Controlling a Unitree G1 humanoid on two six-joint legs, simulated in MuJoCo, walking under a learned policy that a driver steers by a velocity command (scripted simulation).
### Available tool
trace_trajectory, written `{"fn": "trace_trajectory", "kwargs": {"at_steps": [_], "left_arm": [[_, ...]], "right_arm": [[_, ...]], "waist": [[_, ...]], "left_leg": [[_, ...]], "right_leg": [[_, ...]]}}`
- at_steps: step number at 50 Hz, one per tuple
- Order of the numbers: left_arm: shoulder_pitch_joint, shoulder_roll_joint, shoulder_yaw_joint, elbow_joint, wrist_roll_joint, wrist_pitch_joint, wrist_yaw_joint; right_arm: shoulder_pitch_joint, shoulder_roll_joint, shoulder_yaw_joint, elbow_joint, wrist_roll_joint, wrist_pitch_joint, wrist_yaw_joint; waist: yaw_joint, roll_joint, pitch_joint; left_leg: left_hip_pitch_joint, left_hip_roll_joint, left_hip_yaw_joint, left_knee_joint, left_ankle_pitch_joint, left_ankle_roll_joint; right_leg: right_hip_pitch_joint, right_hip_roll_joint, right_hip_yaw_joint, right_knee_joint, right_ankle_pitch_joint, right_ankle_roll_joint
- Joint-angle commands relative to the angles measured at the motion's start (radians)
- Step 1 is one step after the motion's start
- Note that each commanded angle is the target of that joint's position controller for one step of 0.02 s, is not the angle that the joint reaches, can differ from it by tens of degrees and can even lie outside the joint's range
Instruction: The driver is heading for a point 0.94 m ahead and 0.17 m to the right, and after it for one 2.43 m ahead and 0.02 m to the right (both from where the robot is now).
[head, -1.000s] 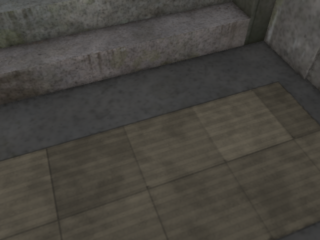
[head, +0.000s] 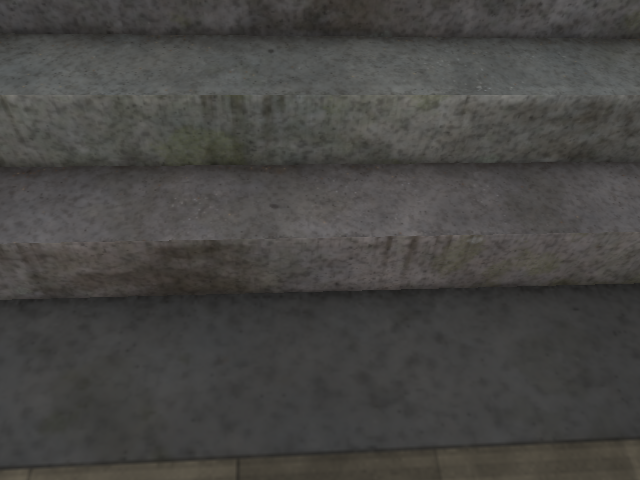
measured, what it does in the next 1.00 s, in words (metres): walks ahead, turning right: left foot, then right foot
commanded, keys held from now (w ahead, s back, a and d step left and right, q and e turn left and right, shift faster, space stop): w+e+shift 0.60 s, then w+q+shift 0.40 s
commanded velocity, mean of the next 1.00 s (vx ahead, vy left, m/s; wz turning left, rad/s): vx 1.00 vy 0.00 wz -0.51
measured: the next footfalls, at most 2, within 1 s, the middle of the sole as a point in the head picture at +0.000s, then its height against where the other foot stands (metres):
left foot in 0.30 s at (247, 467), level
right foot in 0.76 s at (451, 379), level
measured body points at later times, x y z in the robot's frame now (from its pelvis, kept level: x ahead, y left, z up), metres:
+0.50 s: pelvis +0.43 +0.04 +0.02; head +0.43 +0.02 +0.47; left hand +0.72 +0.19 -0.05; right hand +0.33 -0.25 -0.09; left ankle +0.46 +0.17 -0.71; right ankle +0.40 -0.08 -0.60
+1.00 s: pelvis +0.75 -0.20 +0.02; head +0.75 -0.21 +0.47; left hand +0.91 +0.01 -0.11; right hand +0.74 -0.49 -0.09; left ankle +0.83 -0.09 -0.47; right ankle +0.68 -0.25 -0.71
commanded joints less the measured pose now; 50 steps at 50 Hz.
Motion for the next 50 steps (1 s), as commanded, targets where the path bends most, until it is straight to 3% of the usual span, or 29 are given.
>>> {"fn": "trace_trajectory", "kwargs": {"at_steps": [1, 3, 6, 8, 11, 13, 14, 15, 16, 17, 18, 19, 20, 21, 23, 27, 31, 33, 35, 37, 38, 39, 40, 41, 42, 43, 44, 46, 50], "left_arm": [[-0.033, 0.055, 0.000, -0.097, 0.005, -0.023, 0.007], [-0.054, 0.043, -0.008, -0.099, -0.020, -0.016, 0.015], [-0.001, 0.073, 0.000, -0.099, -0.039, -0.018, 0.044], [0.081, 0.089, 0.008, -0.079, -0.051, -0.011, 0.043], [0.120, 0.073, 0.009, -0.069, -0.064, -0.001, 0.048], [0.104, 0.072, 0.014, -0.076, -0.051, 0.013, 0.049], [0.063, 0.065, 0.010, -0.097, -0.033, 0.018, 0.043], [0.035, -0.007, -0.017, -0.140, 0.010, 0.020, 0.037], [0.218, -0.090, -0.055, -0.189, -0.051, 0.006, 0.025], [0.167, 0.005, -0.047, -0.163, -0.089, 0.016, 0.042], [0.031, 0.068, -0.033, -0.180, -0.063, 0.023, 0.045], [-0.056, 0.070, -0.030, -0.200, -0.031, 0.028, 0.044], [-0.119, 0.052, -0.029, -0.228, -0.010, 0.028, 0.038], [-0.113, 0.026, -0.029, -0.247, -0.024, 0.035, 0.030], [-0.114, -0.003, -0.036, -0.271, -0.048, 0.058, 0.020], [-0.163, 0.014, -0.043, -0.316, -0.025, 0.064, 0.010], [-0.356, 0.008, -0.050, -0.364, -0.021, 0.037, -0.017], [-0.385, -0.001, -0.051, -0.383, -0.030, 0.020, -0.029], [-0.378, 0.067, -0.020, -0.402, -0.021, 0.013, -0.025], [-0.063, 0.155, 0.031, -0.338, -0.014, 0.018, -0.002], [0.156, 0.198, 0.049, -0.265, -0.002, 0.029, 0.020], [0.149, 0.280, 0.046, -0.251, 0.034, 0.013, 0.029], [0.250, 0.179, 0.036, -0.235, 0.043, 0.013, 0.028], [0.196, 0.155, 0.024, -0.209, 0.042, 0.005, 0.024], [0.108, 0.130, 0.015, -0.191, 0.026, -0.003, 0.022], [0.029, 0.083, 0.003, -0.184, 0.027, -0.013, 0.021], [-0.004, 0.047, -0.003, -0.164, 0.045, -0.020, 0.015], [-0.060, -0.001, -0.012, -0.123, 0.027, -0.028, 0.001], [0.044, -0.065, -0.058, 0.034, 0.016, 0.003, 0.002]], "right_arm": [[0.019, -0.108, -0.020, -0.128, -0.018, -0.027, 0.000], [-0.007, -0.113, -0.021, -0.161, -0.024, -0.004, -0.021], [-0.209, -0.075, -0.005, -0.258, -0.056, -0.007, -0.036], [-0.284, -0.052, -0.006, -0.297, -0.026, -0.003, -0.038], [-0.325, -0.124, -0.042, -0.325, 0.030, 0.006, -0.045], [-0.234, -0.188, -0.079, -0.311, 0.043, -0.012, -0.046], [-0.044, -0.221, -0.099, -0.277, 0.042, -0.020, -0.044], [0.231, -0.280, -0.114, -0.239, 0.031, -0.010, -0.053], [0.271, -0.350, -0.123, -0.190, -0.010, -0.007, -0.031], [0.220, -0.241, -0.113, -0.210, -0.011, 0.003, -0.029], [0.183, -0.179, -0.102, -0.204, -0.001, 0.014, -0.038], [0.160, -0.174, -0.096, -0.185, -0.011, 0.026, -0.037], [0.134, -0.164, -0.093, -0.163, -0.022, 0.030, -0.031], [0.102, -0.143, -0.085, -0.143, -0.029, 0.028, -0.026], [0.066, -0.094, -0.072, -0.107, -0.008, 0.028, -0.012], [0.002, -0.159, -0.080, -0.070, -0.011, 0.022, -0.018], [0.119, -0.210, -0.080, -0.015, -0.009, 0.019, -0.031], [0.178, -0.256, -0.077, 0.018, -0.005, 0.023, -0.026], [0.188, -0.323, -0.083, 0.039, 0.003, 0.040, -0.035], [0.135, -0.339, -0.077, 0.054, 0.007, 0.059, -0.047], [0.138, -0.293, -0.059, 0.036, -0.001, 0.058, -0.055], [0.347, -0.086, -0.005, 0.008, -0.003, 0.037, -0.031], [0.251, -0.215, -0.033, 0.034, 0.041, 0.007, -0.022], [0.106, -0.207, -0.043, -0.021, 0.072, 0.010, -0.025], [0.044, -0.162, -0.029, -0.051, 0.058, 0.016, -0.031], [0.033, -0.136, -0.026, -0.048, 0.039, 0.031, -0.035], [0.096, -0.098, -0.020, -0.035, 0.044, 0.059, -0.033], [0.169, -0.061, -0.023, -0.017, 0.058, 0.103, -0.030], [0.033, 0.085, 0.022, -0.102, 0.073, 0.164, -0.046]], "waist": [[-0.109, 0.159, -0.016], [-0.136, 0.113, 0.047], [-0.057, 0.042, 0.074], [0.009, -0.013, 0.022], [0.035, -0.083, -0.006], [-0.032, -0.101, -0.071], [-0.135, -0.104, -0.201], [-0.235, -0.028, -0.409], [-0.111, 0.495, -0.557], [-0.147, 0.409, -0.415], [-0.180, 0.254, -0.239], [-0.172, 0.060, -0.141], [-0.150, 0.008, -0.067], [-0.105, 0.048, -0.042], [-0.070, 0.089, -0.011], [-0.024, 0.071, 0.054], [-0.097, -0.019, 0.099], [-0.082, 0.006, 0.093], [-0.014, 0.102, 0.034], [0.195, 0.157, -0.131], [0.271, 0.119, -0.250], [0.073, -0.229, -0.459], [0.187, -0.130, -0.585], [0.162, -0.077, -0.344], [0.100, 0.027, -0.196], [0.039, 0.042, -0.133], [-0.008, -0.035, -0.123], [-0.081, -0.046, -0.087], [-0.079, -0.108, 0.075]], "left_leg": [[-0.355, 0.101, -0.083, -0.055, 0.060, -0.004], [-0.281, 0.131, -0.019, -0.211, 0.070, -0.049], [-0.039, 0.089, 0.075, -0.597, 0.365, -0.097], [0.097, 0.027, 0.085, -0.774, 0.483, -0.121], [0.065, 0.006, 0.007, -0.978, 0.412, -0.141], [0.141, 0.004, 0.006, -1.035, 0.306, -0.102], [0.340, 0.065, -0.015, -0.987, 0.271, -0.054], [0.687, 0.253, -0.178, -0.899, 0.061, 0.021], [0.982, 0.521, -0.812, -1.089, -0.333, 0.213], [0.895, 0.494, -0.865, -1.154, -0.608, 0.176], [0.757, 0.438, -0.661, -1.161, -0.451, 0.118], [0.608, 0.390, -0.478, -1.159, -0.189, 0.087], [0.482, 0.341, -0.354, -1.178, -0.025, 0.074], [0.390, 0.320, -0.265, -1.196, 0.052, 0.067], [0.307, 0.296, -0.131, -1.229, 0.150, 0.054], [0.176, 0.272, 0.094, -1.289, 0.347, 0.049], [0.232, 0.248, 0.219, -1.319, 0.441, 0.000], [0.287, 0.273, 0.226, -1.310, 0.755, 0.011], [0.409, 0.318, 0.225, -1.176, 1.240, 0.041], [0.352, 0.330, 0.210, -0.805, 1.467, 0.048], [0.078, 0.265, 0.178, -0.459, 1.047, 0.022], [-0.317, 0.062, 0.072, -0.026, -0.192, -0.010], [-0.349, 0.060, -0.077, 0.098, -0.174, 0.018], [-0.453, 0.083, -0.038, 0.107, -0.096, 0.002], [-0.458, 0.138, -0.006, 0.045, -0.008, -0.014], [-0.402, 0.180, -0.003, 0.000, 0.051, -0.025], [-0.355, 0.187, 0.000, 0.113, 0.044, -0.041], [-0.358, 0.194, -0.006, 0.195, 0.030, -0.047], [-0.910, 0.110, 0.026, 1.015, -0.178, -0.014]], "right_leg": [[0.160, -0.303, 0.695, -0.425, -0.326, -0.177], [-0.056, -0.228, 0.545, -0.421, -0.209, -0.154], [-0.265, -0.123, 0.386, -0.397, 0.011, -0.103], [-0.234, -0.117, 0.409, -0.360, -0.031, -0.057], [0.041, -0.158, 0.521, -0.247, -0.074, -0.022], [0.185, -0.179, 0.540, -0.054, 0.159, 0.018], [0.172, -0.164, 0.492, 0.163, 0.287, 0.053], [0.000, -0.136, 0.392, 0.506, 0.144, 0.078], [-0.370, -0.066, 0.294, 0.807, -0.415, 0.114], [-0.528, -0.194, 0.247, 0.921, -0.319, 0.112], [-0.578, -0.221, 0.201, 0.927, -0.229, 0.111], [-0.534, -0.260, 0.167, 0.898, -0.172, 0.115], [-0.499, -0.289, 0.160, 0.849, -0.135, 0.111], [-0.452, -0.321, 0.166, 0.828, -0.125, 0.113], [-0.452, -0.358, 0.157, 0.807, -0.120, 0.116], [-0.430, -0.366, 0.129, 0.662, 0.080, 0.153], [-0.341, -0.308, 0.023, 0.324, 0.267, 0.120], [-0.214, -0.236, -0.013, 0.188, 0.211, 0.076], [-0.126, -0.154, -0.062, 0.130, 0.038, 0.044], [0.268, -0.140, -0.032, -0.009, 0.083, -0.029], [0.666, -0.280, 0.137, 0.021, 0.193, -0.041], [1.048, -0.589, 0.599, 0.038, 0.177, -0.151], [0.971, -0.589, 0.744, -0.128, 0.024, -0.143], [0.808, -0.561, 0.597, -0.187, 0.039, -0.114], [0.603, -0.535, 0.471, -0.237, 0.086, -0.095], [0.448, -0.502, 0.384, -0.278, 0.114, -0.073], [0.365, -0.500, 0.329, -0.300, 0.199, -0.069], [0.235, -0.476, 0.166, -0.331, 0.301, -0.030], [0.269, -0.577, 0.125, -0.309, 0.219, 0.008]]}}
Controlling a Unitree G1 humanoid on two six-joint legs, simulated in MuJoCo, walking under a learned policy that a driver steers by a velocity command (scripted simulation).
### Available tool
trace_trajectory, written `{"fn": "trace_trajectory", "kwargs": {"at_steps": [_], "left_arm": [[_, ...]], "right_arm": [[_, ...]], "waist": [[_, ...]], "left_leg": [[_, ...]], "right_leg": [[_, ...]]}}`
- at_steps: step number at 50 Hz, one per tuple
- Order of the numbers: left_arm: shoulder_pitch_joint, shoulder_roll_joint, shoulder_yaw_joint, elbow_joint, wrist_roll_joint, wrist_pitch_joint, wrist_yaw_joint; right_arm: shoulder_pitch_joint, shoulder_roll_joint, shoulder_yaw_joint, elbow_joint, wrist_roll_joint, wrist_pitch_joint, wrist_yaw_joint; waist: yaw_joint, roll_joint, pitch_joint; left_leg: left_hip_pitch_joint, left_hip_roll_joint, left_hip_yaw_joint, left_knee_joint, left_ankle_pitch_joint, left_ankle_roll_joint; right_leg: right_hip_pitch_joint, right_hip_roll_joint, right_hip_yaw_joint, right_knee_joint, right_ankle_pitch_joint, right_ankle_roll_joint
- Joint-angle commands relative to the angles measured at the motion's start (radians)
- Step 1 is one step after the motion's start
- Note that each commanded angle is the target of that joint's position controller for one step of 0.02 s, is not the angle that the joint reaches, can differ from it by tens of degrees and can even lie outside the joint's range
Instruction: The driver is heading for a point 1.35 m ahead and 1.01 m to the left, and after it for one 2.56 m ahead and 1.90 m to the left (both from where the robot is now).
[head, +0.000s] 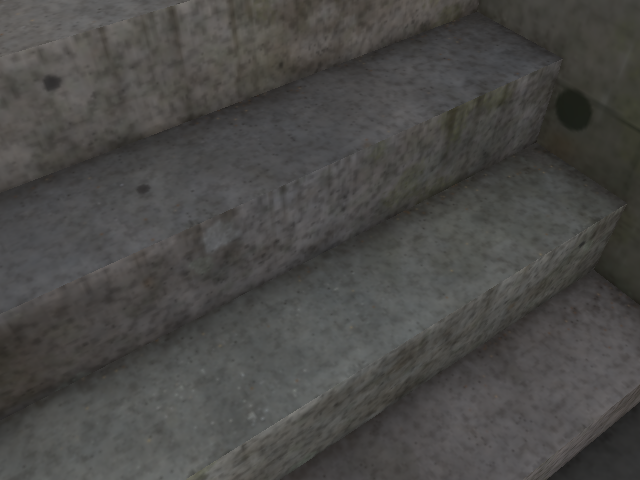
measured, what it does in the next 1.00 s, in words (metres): climbs, turning left: left foot 0.21 m higher, then right foot 0.20 m higher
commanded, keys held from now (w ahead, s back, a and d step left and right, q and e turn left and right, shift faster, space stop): w+q+shift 0.98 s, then w+shift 0.02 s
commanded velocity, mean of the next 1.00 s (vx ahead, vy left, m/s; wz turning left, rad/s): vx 1.00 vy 0.00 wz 0.90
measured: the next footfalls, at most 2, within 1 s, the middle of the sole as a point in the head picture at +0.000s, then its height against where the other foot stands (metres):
left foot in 0.20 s outside the picture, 0.21 m higher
right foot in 0.60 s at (341, 315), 0.20 m higher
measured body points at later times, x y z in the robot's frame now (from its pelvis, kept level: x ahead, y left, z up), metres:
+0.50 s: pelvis +0.34 +0.04 +0.22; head +0.34 +0.07 +0.66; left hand +0.60 +0.29 +0.30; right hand +0.41 -0.18 +0.09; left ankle +0.24 +0.09 -0.53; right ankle +0.49 -0.06 -0.24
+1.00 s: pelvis +0.59 +0.17 +0.41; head +0.60 +0.19 +0.86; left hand +0.38 +0.23 +0.26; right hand +0.86 +0.38 +0.43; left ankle +0.56 +0.35 -0.01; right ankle +0.62 +0.00 -0.32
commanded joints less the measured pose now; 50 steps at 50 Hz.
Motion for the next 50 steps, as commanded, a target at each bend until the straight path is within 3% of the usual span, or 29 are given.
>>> {"fn": "trace_trajectory", "kwargs": {"at_steps": [1, 4, 6, 8, 9, 10, 11, 12, 13, 14, 15, 16, 18, 21, 24, 25, 27, 28, 29, 30, 31, 32, 34, 36, 38, 40, 44, 47, 50], "left_arm": [[-0.007, -0.048, -0.054, 0.042, -0.011, 0.010, 0.007], [-0.090, 0.000, -0.076, 0.044, 0.032, 0.053, 0.031], [-0.257, 0.101, -0.068, -0.025, 0.027, 0.039, 0.096], [-0.214, 0.365, -0.014, -0.074, -0.022, -0.001, 0.131], [-0.248, 0.447, 0.021, -0.085, -0.017, 0.026, 0.126], [-0.267, 0.421, 0.028, -0.124, -0.040, 0.066, 0.114], [-0.355, 0.335, 0.015, -0.179, -0.051, 0.075, 0.113], [-0.272, 0.085, -0.038, -0.291, -0.020, 0.020, 0.065], [-0.325, 0.100, -0.042, -0.361, 0.006, -0.033, 0.013], [-0.479, 0.064, -0.044, -0.410, 0.003, -0.050, -0.005], [-0.509, -0.044, -0.079, -0.438, 0.023, -0.058, -0.012], [-0.493, -0.097, -0.102, -0.450, 0.050, -0.057, -0.022], [-0.388, -0.093, -0.112, -0.435, 0.044, -0.046, -0.041], [-0.488, -0.111, -0.154, -0.490, 0.073, -0.051, -0.030], [-0.645, -0.148, -0.168, -0.562, 0.048, -0.042, 0.009], [-0.701, -0.180, -0.191, -0.621, 0.043, -0.044, 0.014], [-0.835, -0.160, -0.207, -0.692, 0.048, -0.054, 0.011], [-0.760, -0.196, -0.190, -0.708, 0.040, -0.044, 0.024], [-0.462, -0.006, -0.087, -0.640, 0.005, -0.041, 0.043], [-0.077, 0.189, 0.011, -0.498, -0.021, -0.032, 0.068], [0.176, 0.333, 0.054, -0.367, 0.036, -0.028, 0.081], [0.077, 0.310, 0.035, -0.326, 0.044, -0.011, 0.108], [-0.169, 0.030, -0.041, -0.264, 0.007, 0.033, 0.116], [-0.246, -0.238, -0.115, -0.121, 0.037, 0.029, 0.090], [-0.180, -0.205, -0.105, -0.008, 0.037, 0.012, 0.075], [-0.151, -0.112, -0.086, 0.037, 0.038, 0.002, 0.046], [-0.093, -0.007, -0.080, 0.070, 0.036, -0.015, 0.039], [0.032, 0.034, -0.076, 0.096, 0.042, 0.006, 0.057], [0.157, 0.101, -0.064, 0.121, 0.014, 0.018, 0.096]], "right_arm": [[-0.021, 0.150, 0.061, -0.128, 0.012, 0.037, -0.006], [-0.203, 0.143, 0.102, -0.300, 0.003, -0.001, 0.040], [-0.183, 0.062, 0.097, -0.343, -0.036, 0.003, 0.054], [0.059, -0.077, 0.021, -0.251, -0.049, 0.007, 0.059], [0.213, -0.138, -0.019, -0.195, -0.070, 0.009, 0.040], [0.244, -0.185, -0.040, -0.165, -0.061, -0.009, 0.034], [0.316, -0.181, -0.040, -0.126, -0.079, -0.018, 0.047], [0.202, -0.288, -0.053, -0.114, -0.124, -0.022, 0.045], [0.125, -0.171, -0.024, -0.151, -0.138, -0.024, 0.019], [0.222, -0.085, -0.002, -0.103, -0.153, -0.038, 0.023], [0.240, -0.021, 0.015, -0.067, -0.115, -0.040, 0.033], [0.193, 0.044, 0.032, -0.060, -0.094, -0.040, 0.027], [0.141, 0.080, 0.044, -0.053, -0.083, -0.043, 0.021], [0.081, 0.002, 0.027, -0.037, -0.040, -0.056, 0.014], [0.248, -0.047, 0.012, 0.026, -0.050, -0.048, 0.002], [0.334, -0.056, 0.006, 0.068, -0.012, -0.027, 0.011], [0.339, -0.091, -0.014, 0.073, -0.012, 0.012, -0.010], [0.302, -0.106, -0.015, 0.080, -0.028, 0.009, -0.034], [0.193, -0.223, -0.042, 0.052, -0.048, -0.041, -0.028], [0.006, -0.331, -0.084, 0.010, -0.073, -0.072, -0.010], [-0.143, -0.206, -0.069, -0.093, -0.057, -0.100, 0.011], [-0.143, -0.034, -0.017, -0.140, -0.117, -0.117, 0.063], [-0.189, 0.044, 0.019, -0.236, -0.112, -0.106, 0.136], [-0.192, 0.129, 0.065, -0.265, -0.104, -0.047, 0.132], [-0.080, 0.142, 0.087, -0.252, -0.048, -0.017, 0.128], [-0.110, 0.145, 0.104, -0.264, -0.032, -0.015, 0.115], [-0.286, 0.121, 0.103, -0.315, -0.027, 0.017, 0.067], [-0.453, 0.134, 0.122, -0.379, -0.005, 0.005, 0.088], [-0.689, 0.151, 0.171, -0.481, -0.015, 0.014, 0.114]], "waist": [[-0.079, -0.127, 0.155], [-0.140, -0.061, 0.175], [-0.229, -0.062, 0.076], [-0.339, -0.193, -0.283], [-0.397, -0.234, -0.373], [-0.382, -0.220, -0.302], [-0.388, -0.063, -0.177], [-0.113, 0.554, -0.186], [-0.115, 0.432, -0.282], [-0.143, 0.240, -0.072], [-0.087, 0.076, 0.050], [-0.031, -0.002, 0.076], [0.037, -0.027, 0.062], [0.057, -0.147, 0.082], [-0.050, -0.028, 0.037], [-0.063, -0.028, 0.025], [-0.088, 0.001, -0.029], [-0.004, 0.109, -0.182], [0.180, 0.220, -0.392], [0.363, 0.182, -0.550], [0.360, -0.287, -0.668], [0.212, -0.681, -0.666], [0.056, -0.266, -0.209], [-0.082, -0.049, 0.023], [-0.141, -0.021, 0.044], [-0.153, 0.016, 0.038], [-0.098, 0.012, 0.078], [-0.029, -0.021, 0.069], [0.046, -0.041, 0.030]], "left_leg": [[-0.504, -0.026, -0.051, 0.616, -0.094, 0.054], [-0.549, -0.042, 0.016, 0.367, -0.007, 0.089], [0.036, -0.054, 0.170, -0.175, 0.126, 0.067], [0.712, -0.217, 0.312, -0.203, 0.045, 0.050], [0.725, -0.252, 0.313, -0.235, -0.144, 0.067], [0.655, -0.294, 0.262, -0.549, -0.270, 0.105], [0.711, -0.261, 0.024, -1.018, -0.141, 0.195], [0.910, -0.065, -0.661, -1.385, 0.176, 0.372], [0.877, -0.013, -0.987, -1.581, -0.131, 0.361], [0.702, -0.029, -0.931, -1.589, -0.155, 0.293], [0.563, -0.048, -0.815, -1.502, -0.077, 0.274], [0.475, -0.078, -0.694, -1.425, 0.093, 0.274], [0.503, -0.112, -0.549, -1.431, 0.247, 0.269], [0.306, -0.151, -0.334, -1.563, 0.297, 0.222], [0.619, 0.000, -0.450, -1.614, 0.451, 0.267], [0.756, -0.026, -0.441, -1.598, 0.358, 0.219], [0.619, -0.016, -0.381, -1.809, 0.577, 0.223], [0.392, 0.031, -0.402, -1.828, 0.957, 0.218], [0.521, 0.024, -0.364, -1.622, 1.636, 0.213], [0.505, 0.043, -0.368, -1.265, 2.021, 0.192], [0.282, -0.104, -0.351, -0.812, 1.519, 0.190], [0.056, -0.250, -0.296, -0.219, 0.528, 0.156], [-0.132, -0.172, -0.197, 0.148, 0.411, 0.131], [-0.175, -0.105, -0.134, 0.262, 0.320, 0.161], [-0.202, -0.068, -0.136, 0.346, 0.298, 0.163], [-0.270, -0.033, -0.156, 0.302, 0.375, 0.147], [-0.487, -0.040, -0.087, 0.389, 0.336, 0.101], [-0.679, 0.002, -0.028, 0.282, 0.256, 0.088], [-0.374, 0.079, 0.233, -0.125, 0.191, 0.043]], "right_leg": [[0.052, -0.409, 0.220, -0.169, 0.354, -0.088], [-0.014, -0.291, -0.028, -0.189, 0.505, 0.042], [-0.390, -0.186, -0.226, -0.321, 0.833, 0.047], [-0.275, -0.283, -0.143, -0.152, 2.133, -0.061], [-0.057, -0.354, -0.097, 0.074, 2.597, -0.097], [0.054, -0.339, -0.065, 0.339, 2.596, -0.122], [-0.079, -0.248, 0.014, 0.783, 1.774, -0.105], [-0.536, 0.070, 0.210, 1.178, 0.172, 0.001], [-0.626, 0.090, 0.397, 1.330, 0.133, -0.050], [-0.720, 0.082, 0.375, 1.378, 0.137, -0.070], [-0.790, 0.066, 0.334, 1.450, 0.082, -0.061], [-0.817, 0.075, 0.289, 1.598, 0.031, -0.039], [-0.945, 0.066, 0.245, 1.798, -0.075, -0.005], [-0.778, -0.015, 0.124, 1.320, -0.056, 0.011], [-1.085, -0.024, 0.095, 1.646, -0.220, 0.061], [-1.202, -0.073, 0.158, 1.422, -0.263, 0.049], [-0.843, -0.057, -0.059, 0.953, -0.219, 0.066], [-0.315, -0.016, -0.009, 0.867, -0.291, 0.049], [-0.012, 0.039, -0.004, 0.803, -0.252, 0.069], [0.245, -0.011, 0.241, 0.725, -0.349, 0.000], [0.441, -0.196, 0.842, 0.316, -0.746, -0.098], [0.386, -0.398, 1.458, -0.169, -0.972, -0.159], [-0.032, -0.404, 1.129, -0.124, -0.814, -0.156], [-0.378, -0.370, 0.671, 0.077, -0.451, -0.091], [-0.400, -0.376, 0.445, 0.013, -0.193, -0.057], [-0.367, -0.382, 0.271, -0.056, -0.033, -0.037], [-0.178, -0.364, 0.053, -0.159, 0.145, -0.053], [0.081, -0.348, -0.032, -0.199, 0.209, -0.022], [-0.002, -0.361, -0.086, -0.497, 0.208, -0.064]]}}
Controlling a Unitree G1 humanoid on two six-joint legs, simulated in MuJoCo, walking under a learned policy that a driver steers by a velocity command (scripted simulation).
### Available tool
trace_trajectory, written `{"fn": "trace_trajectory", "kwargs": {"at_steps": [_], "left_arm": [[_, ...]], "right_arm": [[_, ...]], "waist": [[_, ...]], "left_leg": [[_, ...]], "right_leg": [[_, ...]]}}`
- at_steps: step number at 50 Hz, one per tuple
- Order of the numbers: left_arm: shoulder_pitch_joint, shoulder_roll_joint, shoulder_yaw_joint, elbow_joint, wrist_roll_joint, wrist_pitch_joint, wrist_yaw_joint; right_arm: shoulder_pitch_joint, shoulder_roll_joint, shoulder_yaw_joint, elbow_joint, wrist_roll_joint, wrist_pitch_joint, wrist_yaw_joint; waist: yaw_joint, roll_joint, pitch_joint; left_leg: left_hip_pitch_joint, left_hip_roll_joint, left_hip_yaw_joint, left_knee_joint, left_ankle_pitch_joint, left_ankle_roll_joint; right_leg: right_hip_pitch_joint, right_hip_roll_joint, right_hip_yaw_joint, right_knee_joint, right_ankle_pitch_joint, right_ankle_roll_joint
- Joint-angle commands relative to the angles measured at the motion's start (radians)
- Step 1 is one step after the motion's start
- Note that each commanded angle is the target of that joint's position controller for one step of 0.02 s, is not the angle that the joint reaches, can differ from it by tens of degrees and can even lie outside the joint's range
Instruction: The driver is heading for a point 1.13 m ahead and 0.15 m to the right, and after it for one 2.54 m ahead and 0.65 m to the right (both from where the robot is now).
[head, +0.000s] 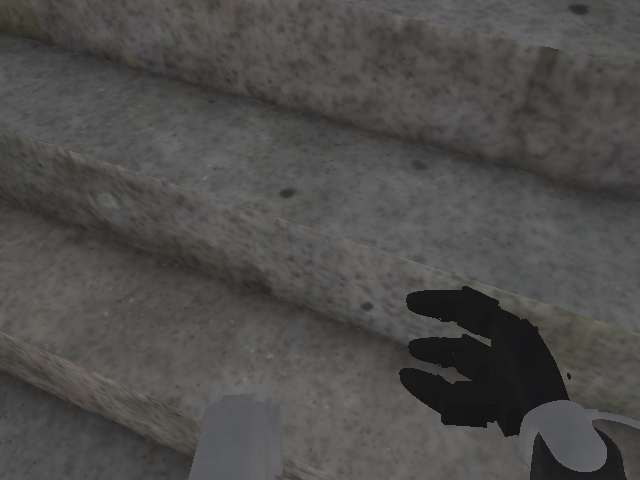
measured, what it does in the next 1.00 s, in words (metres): climbs: left foot 0.20 m higher, then right foot 0.21 m higher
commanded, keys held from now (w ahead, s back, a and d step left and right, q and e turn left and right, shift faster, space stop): w+shift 0.48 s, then w+e+shift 0.52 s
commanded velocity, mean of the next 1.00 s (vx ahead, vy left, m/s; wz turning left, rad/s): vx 1.00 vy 0.00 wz -0.09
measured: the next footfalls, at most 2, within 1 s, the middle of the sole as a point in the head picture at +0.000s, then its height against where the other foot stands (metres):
left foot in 0.08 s outside the picture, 0.20 m higher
right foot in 0.52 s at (392, 409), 0.21 m higher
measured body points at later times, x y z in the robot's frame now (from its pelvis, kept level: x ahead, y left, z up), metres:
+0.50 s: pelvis +0.32 +0.04 +0.26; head +0.29 +0.05 +0.70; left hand +0.57 +0.18 +0.23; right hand +0.32 -0.15 +0.10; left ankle +0.21 +0.10 -0.50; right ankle +0.42 -0.04 -0.28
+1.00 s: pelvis +0.54 +0.11 +0.40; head +0.56 +0.11 +0.85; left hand +0.76 +0.32 +0.30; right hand +0.67 -0.13 +0.30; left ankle +0.49 +0.28 -0.32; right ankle +0.45 -0.01 -0.07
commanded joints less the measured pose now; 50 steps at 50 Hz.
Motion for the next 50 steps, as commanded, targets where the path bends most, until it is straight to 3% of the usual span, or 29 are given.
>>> {"fn": "trace_trajectory", "kwargs": {"at_steps": [1, 2, 4, 5, 6, 7, 9, 11, 13, 16, 20, 22, 24, 26, 27, 28, 29, 30, 33, 37, 41, 43, 44, 45, 46, 47, 48, 49, 50], "left_arm": [[0.053, 0.240, 0.043, -0.009, -0.058, -0.005, 0.040], [0.142, 0.224, 0.029, 0.047, -0.054, -0.023, 0.028], [0.036, 0.440, 0.083, -0.007, -0.063, -0.048, 0.004], [-0.023, 0.463, 0.102, -0.058, -0.041, -0.054, 0.002], [-0.068, 0.353, 0.090, -0.131, -0.040, -0.090, -0.026], [-0.177, 0.266, 0.092, -0.123, -0.045, -0.114, -0.056], [-0.574, 0.004, 0.048, -0.371, -0.057, -0.114, -0.069], [-0.550, -0.206, -0.055, -0.467, -0.031, -0.117, -0.084], [-0.326, -0.172, -0.071, -0.412, -0.093, -0.087, -0.093], [-0.365, -0.133, -0.108, -0.463, -0.106, -0.042, -0.072], [-0.583, -0.071, -0.124, -0.499, -0.075, -0.011, -0.031], [-0.490, 0.018, -0.087, -0.440, -0.055, -0.033, -0.042], [-0.372, 0.121, -0.036, -0.364, -0.048, -0.033, -0.052], [-0.304, 0.181, 0.013, -0.322, -0.068, 0.005, -0.067], [-0.344, 0.231, 0.038, -0.266, -0.030, 0.016, -0.064], [-0.134, 0.240, 0.046, -0.174, 0.009, 0.055, -0.055], [-0.147, 0.128, 0.018, -0.150, 0.061, 0.067, -0.050], [-0.238, 0.011, -0.011, -0.168, 0.047, 0.052, -0.062], [-0.218, -0.050, -0.013, -0.087, -0.022, 0.027, -0.068], [-0.195, 0.046, 0.022, -0.096, -0.056, 0.001, -0.053], [-0.242, 0.136, 0.055, -0.185, -0.056, 0.009, -0.003], [-0.199, 0.224, 0.078, -0.196, -0.051, 0.008, -0.001], [-0.272, 0.233, 0.085, -0.234, -0.053, 0.001, -0.014], [-0.519, 0.259, 0.103, -0.320, -0.021, 0.000, -0.002], [-0.638, 0.164, 0.074, -0.404, 0.037, -0.020, -0.014], [-0.652, -0.091, 0.009, -0.454, 0.036, -0.047, -0.065], [-0.533, -0.151, -0.008, -0.482, -0.052, -0.081, -0.089], [-0.379, -0.113, -0.002, -0.485, -0.125, -0.072, -0.104], [-0.425, -0.130, -0.025, -0.560, -0.151, -0.055, -0.099]], "right_arm": [[-0.338, 0.042, 0.055, -0.199, 0.034, -0.027, 0.031], [-0.282, -0.008, 0.024, -0.142, 0.040, -0.026, 0.027], [0.133, -0.216, -0.082, -0.055, -0.016, -0.024, 0.000], [0.336, -0.321, -0.137, 0.007, -0.055, -0.007, -0.003], [0.612, -0.457, -0.204, 0.133, -0.057, 0.021, -0.044], [0.690, -0.497, -0.227, 0.244, -0.064, 0.020, -0.072], [0.573, -0.222, -0.137, 0.315, -0.093, -0.018, -0.046], [0.558, -0.005, -0.077, 0.479, -0.092, -0.052, 0.012], [0.402, 0.076, -0.052, 0.519, -0.115, -0.048, 0.018], [0.254, 0.012, -0.024, 0.526, -0.137, -0.034, 0.020], [0.466, -0.082, -0.020, 0.622, -0.049, -0.084, -0.023], [0.499, -0.164, -0.037, 0.647, -0.047, -0.049, -0.046], [0.517, -0.368, -0.104, 0.612, -0.065, -0.045, -0.084], [0.453, -0.356, -0.124, 0.574, -0.093, -0.062, -0.092], [0.557, -0.225, -0.125, 0.510, -0.068, -0.082, -0.087], [0.359, -0.183, -0.097, 0.427, -0.087, -0.110, -0.067], [0.169, -0.121, -0.103, 0.319, -0.098, -0.131, -0.033], [0.166, -0.071, -0.097, 0.223, -0.085, -0.153, 0.008], [0.167, 0.047, -0.022, 0.138, -0.134, -0.156, 0.046], [0.185, 0.001, 0.015, 0.091, -0.131, -0.156, 0.018], [0.042, -0.026, 0.033, 0.029, -0.136, -0.143, -0.050], [0.096, -0.116, -0.015, 0.044, -0.076, -0.128, -0.092], [0.224, -0.222, -0.064, 0.066, -0.078, -0.160, -0.084], [0.641, -0.336, -0.136, 0.190, -0.047, -0.171, -0.080], [0.852, -0.361, -0.176, 0.354, 0.009, -0.144, -0.075], [0.799, -0.214, -0.122, 0.482, -0.020, -0.111, -0.060], [0.709, -0.110, -0.087, 0.476, -0.131, -0.100, -0.052], [0.639, -0.051, -0.077, 0.405, -0.212, -0.076, -0.067], [0.559, -0.061, -0.096, 0.423, -0.206, -0.073, -0.085]], "waist": [[-0.037, -0.081, 0.056], [-0.040, -0.088, -0.067], [-0.264, -0.395, -0.281], [-0.347, -0.369, -0.393], [-0.362, -0.066, -0.489], [-0.312, 0.147, -0.581], [-0.216, 0.032, -0.218], [-0.052, -0.073, -0.032], [0.094, -0.002, 0.030], [0.194, 0.008, 0.110], [0.065, 0.041, 0.016], [0.117, 0.050, -0.174], [0.151, 0.148, -0.302], [0.170, 0.145, -0.264], [0.014, -0.134, -0.241], [0.096, -0.343, -0.268], [0.050, -0.369, -0.145], [-0.045, -0.209, -0.113], [-0.137, 0.001, 0.042], [-0.169, 0.027, 0.009], [-0.149, -0.021, -0.100], [-0.173, -0.121, -0.192], [-0.270, -0.032, -0.214], [-0.481, -0.098, -0.295], [-0.467, -0.061, -0.240], [-0.303, 0.183, 0.004], [-0.171, 0.314, 0.048], [-0.113, 0.325, -0.146], [-0.078, 0.265, -0.145]], "left_leg": [[0.519, 0.052, 0.226, -0.567, -0.177, 0.013], [0.853, -0.108, 0.356, -0.550, -0.210, 0.037], [1.098, -0.225, 0.274, -0.834, -0.413, 0.097], [1.329, -0.201, 0.039, -1.019, -0.362, 0.150], [1.709, -0.007, -0.579, -1.328, -0.493, 0.263], [1.734, 0.132, -1.093, -1.801, -0.715, 0.261], [1.344, 0.159, -0.857, -1.699, -0.593, 0.089], [1.175, 0.070, -0.447, -1.563, -0.221, 0.031], [1.012, 0.064, -0.235, -1.599, -0.121, -0.010], [0.708, 0.012, 0.067, -1.698, -0.026, -0.072], [0.695, 0.025, 0.067, -2.018, 0.248, 0.067], [0.982, 0.007, 0.229, -1.886, 1.182, 0.029], [1.366, 0.169, 0.121, -1.735, 1.939, 0.119], [1.555, 0.222, 0.079, -1.455, 1.878, 0.197], [1.239, 0.120, 0.054, -1.199, 1.848, 0.119], [1.058, 0.001, 0.058, -0.881, 0.913, 0.132], [0.825, -0.170, -0.060, -0.386, 0.234, 0.079], [0.618, -0.202, -0.151, -0.145, 0.128, 0.080], [0.316, -0.153, -0.099, 0.032, 0.004, 0.063], [0.264, -0.051, -0.086, -0.072, -0.030, -0.020], [0.949, -0.041, 0.120, -0.696, -0.009, -0.084], [1.178, -0.113, 0.134, -1.025, -0.292, -0.098], [1.274, -0.097, 0.049, -1.205, -0.339, -0.072], [1.517, -0.035, -0.014, -1.599, 0.048, -0.027], [1.609, 0.041, 0.001, -1.836, 0.259, -0.032], [1.625, 0.135, -0.006, -1.854, 0.711, -0.047], [1.835, 0.212, -0.086, -1.408, 1.559, -0.078], [1.946, 0.341, -0.189, -1.336, 1.537, 0.059], [1.961, 0.378, -0.191, -1.483, 1.028, 0.100]], "right_leg": [[-0.269, -0.176, 0.048, -0.479, 0.585, -0.198], [-0.265, -0.164, 0.022, -0.329, 1.434, -0.224], [0.038, -0.227, 0.096, 0.059, 2.328, -0.280], [-0.030, -0.233, 0.158, 0.331, 2.210, -0.271], [-0.512, -0.096, 0.265, 0.740, 1.686, -0.228], [-0.700, 0.157, 0.418, 1.338, 0.445, -0.199], [-1.054, 0.158, 0.630, 2.011, 0.259, -0.270], [-1.279, 0.129, 0.635, 2.153, 0.229, -0.318], [-1.331, 0.147, 0.661, 2.255, 0.175, -0.309], [-1.324, 0.148, 0.563, 2.124, 0.295, -0.250], [-0.969, 0.118, 0.243, 1.744, 0.354, -0.184], [-0.684, 0.153, 0.159, 1.438, 0.297, -0.231], [-0.560, 0.200, 0.166, 1.167, -0.147, -0.210], [-0.477, 0.215, 0.321, 0.669, -0.299, -0.217], [-0.340, 0.146, 0.626, 0.597, -0.374, -0.314], [-0.298, 0.080, 0.915, 0.300, -0.290, -0.379], [-0.361, 0.081, 1.051, 0.131, -0.155, -0.417], [-0.403, 0.042, 1.145, 0.124, -0.364, -0.433], [-0.463, 0.094, 0.965, 0.180, -0.167, -0.375], [-0.465, 0.072, 0.934, 0.083, -0.117, -0.378], [-0.833, 0.094, 0.756, -0.088, 0.239, -0.379], [-0.623, 0.101, 0.804, -0.057, 0.613, -0.376], [-0.465, 0.204, 0.728, 0.198, 1.041, -0.285], [-0.421, 0.244, 0.672, 0.537, 1.296, -0.199], [-0.485, 0.207, 0.581, 0.934, 0.852, -0.179], [-0.909, 0.295, 0.491, 1.398, 0.012, -0.174], [-1.407, 0.331, 0.513, 1.990, -0.262, -0.209], [-1.620, 0.301, 0.513, 2.343, -0.364, -0.204], [-1.765, 0.189, 0.542, 2.398, -0.414, -0.190]]}}
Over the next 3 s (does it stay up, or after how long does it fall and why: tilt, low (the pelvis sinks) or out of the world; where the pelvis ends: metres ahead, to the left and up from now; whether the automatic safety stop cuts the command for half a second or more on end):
stays up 0.94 0.14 0.81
